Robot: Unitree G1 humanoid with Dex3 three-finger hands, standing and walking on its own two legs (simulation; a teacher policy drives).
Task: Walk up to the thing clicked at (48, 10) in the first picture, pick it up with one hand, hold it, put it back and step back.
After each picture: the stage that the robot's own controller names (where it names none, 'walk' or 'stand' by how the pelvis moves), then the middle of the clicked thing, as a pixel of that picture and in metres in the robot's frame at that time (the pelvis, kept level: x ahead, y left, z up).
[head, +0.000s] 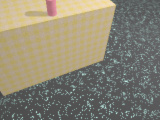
stand; (51, 6) +1.00 +0.23 -0.06
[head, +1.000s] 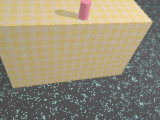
walk; (84, 9) +0.92 +0.00 -0.04
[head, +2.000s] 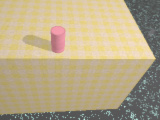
walk; (58, 40) +0.59 +0.12 -0.02
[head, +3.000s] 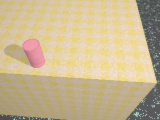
stand; (34, 54) +0.48 +0.23 -0.02
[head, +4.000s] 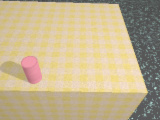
walk; (32, 70) +0.45 +0.23 -0.05
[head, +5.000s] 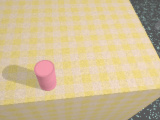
stand; (46, 76) +0.36 +0.14 -0.02
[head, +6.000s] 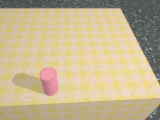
stand; (49, 82) +0.40 +0.14 -0.06
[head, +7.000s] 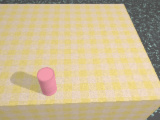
stand; (47, 82) +0.38 +0.16 -0.06
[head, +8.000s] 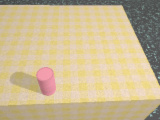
stand; (46, 82) +0.39 +0.16 -0.06
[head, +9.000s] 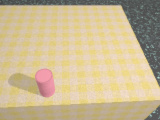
stand; (45, 83) +0.38 +0.16 -0.06
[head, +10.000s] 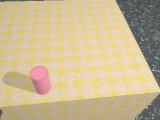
rise first; (41, 80) +0.38 +0.18 -0.05
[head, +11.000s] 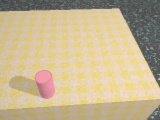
go down; (45, 84) +0.38 +0.18 -0.05
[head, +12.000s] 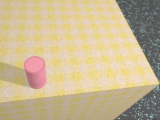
go down; (36, 73) +0.38 +0.16 -0.01
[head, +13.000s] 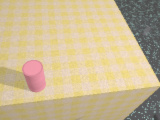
approach; (35, 76) +0.38 +0.17 -0.01
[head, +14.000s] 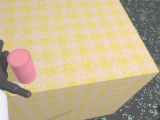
close in; (23, 67) +0.38 +0.18 +0.02
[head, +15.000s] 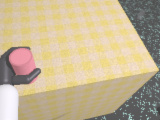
lift; (25, 67) +0.38 +0.18 +0.03
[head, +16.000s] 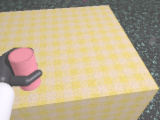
lift; (26, 69) +0.33 +0.18 +0.13
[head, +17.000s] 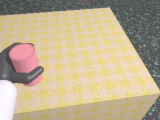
hold; (27, 66) +0.33 +0.17 +0.15
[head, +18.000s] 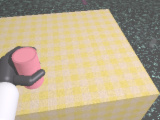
hold; (29, 69) +0.33 +0.17 +0.14
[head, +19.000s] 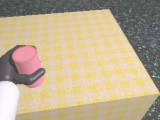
hold; (29, 67) +0.33 +0.17 +0.14
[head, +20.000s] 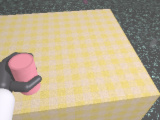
crouch; (26, 75) +0.32 +0.18 +0.12
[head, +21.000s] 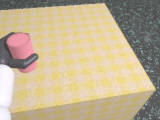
lower; (23, 53) +0.39 +0.19 +0.12
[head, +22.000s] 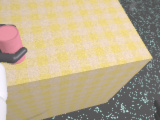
lower; (11, 46) +0.45 +0.20 +0.04
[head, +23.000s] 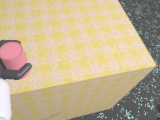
lower; (16, 61) +0.40 +0.19 +0.03
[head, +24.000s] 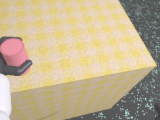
lower; (17, 58) +0.41 +0.19 +0.03
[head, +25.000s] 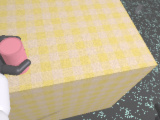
lower; (15, 57) +0.41 +0.19 +0.03
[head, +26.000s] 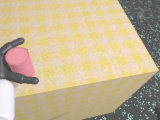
open; (21, 65) +0.39 +0.18 +0.02
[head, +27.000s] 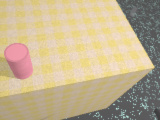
sink last; (20, 62) +0.40 +0.18 +0.02
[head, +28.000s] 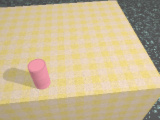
sink last; (39, 74) +0.40 +0.19 +0.00
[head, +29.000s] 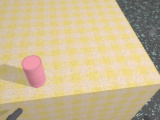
stand; (34, 72) +0.39 +0.19 +0.01
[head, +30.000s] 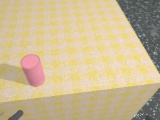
stand; (33, 71) +0.39 +0.19 +0.02
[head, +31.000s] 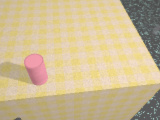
stand; (36, 70) +0.40 +0.18 +0.00
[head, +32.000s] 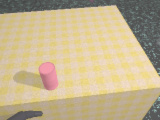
stand; (49, 76) +0.42 +0.16 -0.04
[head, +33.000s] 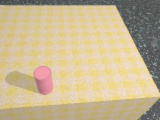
stand; (44, 80) +0.39 +0.17 -0.06
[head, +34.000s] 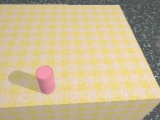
stand; (46, 80) +0.39 +0.16 -0.06
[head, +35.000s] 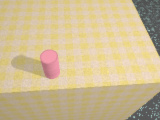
walk; (50, 65) +0.43 +0.14 -0.04
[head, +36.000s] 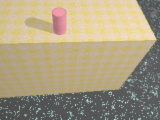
walk; (59, 21) +0.66 +0.13 -0.04
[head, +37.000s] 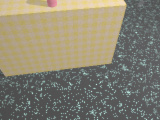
stand; out of the picture +1.00 +0.30 -0.04
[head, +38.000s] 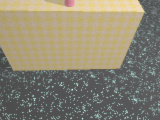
stand; out of the picture +1.01 +0.14 -0.03
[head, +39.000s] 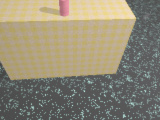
stand; (64, 6) +1.00 +0.14 -0.06
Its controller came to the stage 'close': yes
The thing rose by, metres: 0.20
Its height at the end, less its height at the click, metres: +0.00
